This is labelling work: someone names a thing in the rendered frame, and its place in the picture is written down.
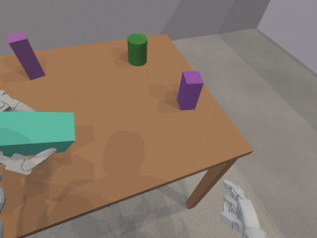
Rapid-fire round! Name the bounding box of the robot right forearm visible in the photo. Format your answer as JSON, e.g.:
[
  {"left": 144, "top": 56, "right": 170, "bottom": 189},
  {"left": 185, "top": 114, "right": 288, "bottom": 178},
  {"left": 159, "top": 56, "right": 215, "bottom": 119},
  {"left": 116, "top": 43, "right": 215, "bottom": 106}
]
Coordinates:
[{"left": 243, "top": 227, "right": 268, "bottom": 238}]

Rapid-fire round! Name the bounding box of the table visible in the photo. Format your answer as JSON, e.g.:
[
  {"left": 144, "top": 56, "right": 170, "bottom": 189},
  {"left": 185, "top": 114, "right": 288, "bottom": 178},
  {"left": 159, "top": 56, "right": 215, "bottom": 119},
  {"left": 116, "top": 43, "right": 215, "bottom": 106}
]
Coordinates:
[{"left": 0, "top": 34, "right": 253, "bottom": 238}]

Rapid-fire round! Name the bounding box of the sponge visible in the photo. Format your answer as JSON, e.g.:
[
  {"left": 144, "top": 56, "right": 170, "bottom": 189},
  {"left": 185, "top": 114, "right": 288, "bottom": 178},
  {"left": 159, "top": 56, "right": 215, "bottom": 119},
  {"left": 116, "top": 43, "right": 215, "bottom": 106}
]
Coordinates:
[{"left": 0, "top": 111, "right": 75, "bottom": 158}]

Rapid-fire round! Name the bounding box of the right robot hand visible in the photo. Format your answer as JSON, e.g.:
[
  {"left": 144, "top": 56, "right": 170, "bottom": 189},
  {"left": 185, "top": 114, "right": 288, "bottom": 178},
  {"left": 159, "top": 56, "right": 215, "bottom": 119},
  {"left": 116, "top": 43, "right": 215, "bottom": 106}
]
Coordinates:
[{"left": 221, "top": 179, "right": 261, "bottom": 236}]

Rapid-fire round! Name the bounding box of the left robot hand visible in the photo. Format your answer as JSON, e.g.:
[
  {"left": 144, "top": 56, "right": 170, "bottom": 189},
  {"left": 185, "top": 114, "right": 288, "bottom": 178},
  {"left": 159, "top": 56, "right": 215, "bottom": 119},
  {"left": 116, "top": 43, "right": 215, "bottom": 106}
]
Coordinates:
[{"left": 0, "top": 90, "right": 56, "bottom": 176}]

